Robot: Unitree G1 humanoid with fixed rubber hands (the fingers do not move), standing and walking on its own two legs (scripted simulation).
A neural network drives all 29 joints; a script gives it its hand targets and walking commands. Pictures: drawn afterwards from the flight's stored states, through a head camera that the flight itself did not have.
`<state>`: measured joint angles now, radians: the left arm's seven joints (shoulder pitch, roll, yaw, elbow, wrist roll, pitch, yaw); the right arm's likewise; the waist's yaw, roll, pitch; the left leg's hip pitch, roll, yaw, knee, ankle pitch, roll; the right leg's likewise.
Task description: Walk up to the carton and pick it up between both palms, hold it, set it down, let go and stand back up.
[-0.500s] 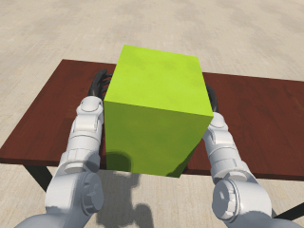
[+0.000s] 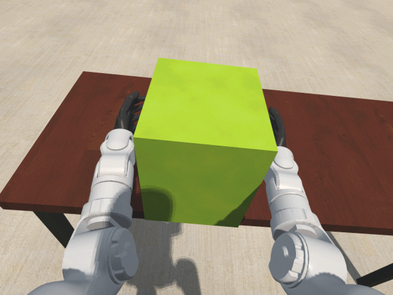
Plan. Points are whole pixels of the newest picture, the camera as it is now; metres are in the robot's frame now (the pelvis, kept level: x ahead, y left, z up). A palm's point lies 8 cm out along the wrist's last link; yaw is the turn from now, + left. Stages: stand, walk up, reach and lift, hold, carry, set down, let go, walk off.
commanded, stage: set down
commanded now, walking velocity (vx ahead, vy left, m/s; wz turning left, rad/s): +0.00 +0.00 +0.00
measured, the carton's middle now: (199, 145) +0.42 +0.01 +0.07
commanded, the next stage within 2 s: none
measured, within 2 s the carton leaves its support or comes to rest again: neither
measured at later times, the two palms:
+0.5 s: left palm (125, 130) +0.40 +0.17 +0.12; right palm (274, 145) +0.39 -0.15 +0.11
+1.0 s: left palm (124, 131) +0.40 +0.17 +0.12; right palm (274, 147) +0.39 -0.15 +0.11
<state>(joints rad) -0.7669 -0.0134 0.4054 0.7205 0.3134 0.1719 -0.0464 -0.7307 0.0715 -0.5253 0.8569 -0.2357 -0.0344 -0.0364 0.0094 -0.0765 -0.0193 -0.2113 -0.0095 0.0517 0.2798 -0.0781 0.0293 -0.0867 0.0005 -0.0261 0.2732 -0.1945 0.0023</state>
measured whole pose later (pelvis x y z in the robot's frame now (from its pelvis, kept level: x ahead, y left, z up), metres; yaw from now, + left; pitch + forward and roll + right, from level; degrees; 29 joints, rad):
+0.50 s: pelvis +0.00 -0.01 +0.00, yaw +0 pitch -2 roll +0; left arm -0.74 -0.03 0.46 0.66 0.37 0.18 -0.11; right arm -0.69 0.10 -0.50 0.78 -0.28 -0.06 -0.05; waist 0.02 -0.07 0.03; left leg -0.15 -0.01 0.05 0.26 -0.08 0.02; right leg -0.03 0.00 -0.03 0.26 -0.20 0.00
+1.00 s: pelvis +0.00 +0.00 +0.00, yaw -1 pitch -3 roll +0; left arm -0.73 -0.01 0.42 0.66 0.36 0.17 -0.10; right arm -0.68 0.06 -0.41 0.81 -0.25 -0.11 -0.07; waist 0.03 -0.05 0.07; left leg -0.11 -0.01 0.07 0.26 -0.09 0.03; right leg 0.00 0.00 -0.01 0.27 -0.21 0.00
